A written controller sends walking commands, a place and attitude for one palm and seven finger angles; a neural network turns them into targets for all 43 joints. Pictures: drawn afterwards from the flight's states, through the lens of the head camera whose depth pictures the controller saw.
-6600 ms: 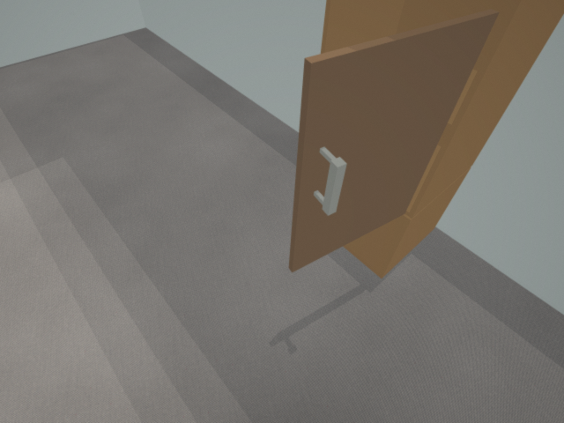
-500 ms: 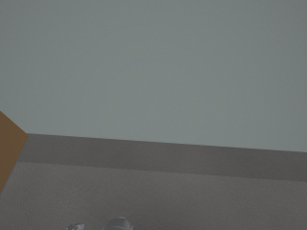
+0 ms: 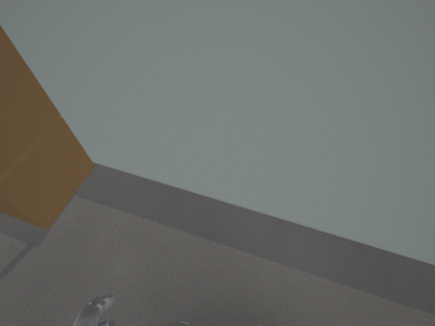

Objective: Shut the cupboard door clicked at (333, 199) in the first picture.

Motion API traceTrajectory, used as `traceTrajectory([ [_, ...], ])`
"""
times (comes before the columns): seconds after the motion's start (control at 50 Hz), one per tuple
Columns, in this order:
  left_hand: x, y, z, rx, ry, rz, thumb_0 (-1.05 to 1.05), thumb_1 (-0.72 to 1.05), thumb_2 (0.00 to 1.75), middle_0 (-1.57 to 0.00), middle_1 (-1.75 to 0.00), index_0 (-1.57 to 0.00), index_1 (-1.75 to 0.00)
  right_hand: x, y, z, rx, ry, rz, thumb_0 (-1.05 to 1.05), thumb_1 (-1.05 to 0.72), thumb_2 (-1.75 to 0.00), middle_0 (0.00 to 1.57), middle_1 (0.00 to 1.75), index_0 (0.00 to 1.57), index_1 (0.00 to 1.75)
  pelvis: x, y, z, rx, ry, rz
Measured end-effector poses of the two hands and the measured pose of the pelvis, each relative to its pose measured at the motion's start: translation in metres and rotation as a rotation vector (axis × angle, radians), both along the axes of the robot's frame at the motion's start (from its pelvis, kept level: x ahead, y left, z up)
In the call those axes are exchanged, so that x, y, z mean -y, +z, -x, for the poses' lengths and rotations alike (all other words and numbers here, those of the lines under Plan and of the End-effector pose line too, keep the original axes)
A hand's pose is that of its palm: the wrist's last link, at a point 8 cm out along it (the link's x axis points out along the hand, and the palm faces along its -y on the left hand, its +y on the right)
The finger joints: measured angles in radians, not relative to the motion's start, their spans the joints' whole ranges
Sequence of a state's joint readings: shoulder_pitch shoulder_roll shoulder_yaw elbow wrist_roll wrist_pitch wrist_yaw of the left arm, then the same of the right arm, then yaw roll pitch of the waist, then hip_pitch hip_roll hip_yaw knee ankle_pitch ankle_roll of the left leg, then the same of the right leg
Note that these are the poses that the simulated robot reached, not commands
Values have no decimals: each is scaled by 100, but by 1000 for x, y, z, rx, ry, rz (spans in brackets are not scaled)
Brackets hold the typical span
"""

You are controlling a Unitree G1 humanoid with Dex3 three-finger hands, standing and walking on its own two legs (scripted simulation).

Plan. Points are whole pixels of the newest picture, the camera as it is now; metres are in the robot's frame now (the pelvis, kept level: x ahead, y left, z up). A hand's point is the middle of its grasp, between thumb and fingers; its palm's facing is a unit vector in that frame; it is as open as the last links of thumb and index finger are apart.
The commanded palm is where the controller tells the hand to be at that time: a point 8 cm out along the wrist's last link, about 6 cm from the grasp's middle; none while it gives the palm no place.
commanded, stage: turn to face it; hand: left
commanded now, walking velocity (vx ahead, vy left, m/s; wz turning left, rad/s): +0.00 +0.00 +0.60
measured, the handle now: out of the picture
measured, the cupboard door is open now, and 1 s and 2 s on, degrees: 79 79 79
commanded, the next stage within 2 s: take the last steps up to it in 1.62 s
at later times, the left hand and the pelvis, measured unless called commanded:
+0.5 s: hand out of the picture -0.04 +0.21 -0.19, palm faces +0.38 -0.89 -0.25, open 7.3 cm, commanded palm none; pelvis +0.00 +0.00 -0.01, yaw +21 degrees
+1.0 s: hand out of the picture +0.00 +0.18 -0.14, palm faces +0.55 -0.78 -0.29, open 7.4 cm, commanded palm none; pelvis +0.03 -0.05 +0.00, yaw +36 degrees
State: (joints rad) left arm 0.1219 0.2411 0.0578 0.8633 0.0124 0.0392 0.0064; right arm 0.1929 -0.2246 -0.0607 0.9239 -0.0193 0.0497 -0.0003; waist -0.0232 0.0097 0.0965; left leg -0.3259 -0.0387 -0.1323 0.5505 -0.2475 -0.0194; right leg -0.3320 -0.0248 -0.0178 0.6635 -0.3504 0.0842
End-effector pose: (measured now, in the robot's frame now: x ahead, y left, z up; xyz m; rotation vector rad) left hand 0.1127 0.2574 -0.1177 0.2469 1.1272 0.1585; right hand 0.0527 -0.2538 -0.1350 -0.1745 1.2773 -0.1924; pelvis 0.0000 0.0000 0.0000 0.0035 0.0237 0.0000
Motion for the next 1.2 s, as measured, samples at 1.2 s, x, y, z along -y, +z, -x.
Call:
traceTrajectory([
  [1.2, 93, 0, 196, -61, 811, 59, 0, 91, 90, -20, -30, -21, -30, -57, 5, -207, -43, 768, 4, 1, -91, -90, 20, 30, 19, 30, 48, 9, -37, 15, 790, -42],
])
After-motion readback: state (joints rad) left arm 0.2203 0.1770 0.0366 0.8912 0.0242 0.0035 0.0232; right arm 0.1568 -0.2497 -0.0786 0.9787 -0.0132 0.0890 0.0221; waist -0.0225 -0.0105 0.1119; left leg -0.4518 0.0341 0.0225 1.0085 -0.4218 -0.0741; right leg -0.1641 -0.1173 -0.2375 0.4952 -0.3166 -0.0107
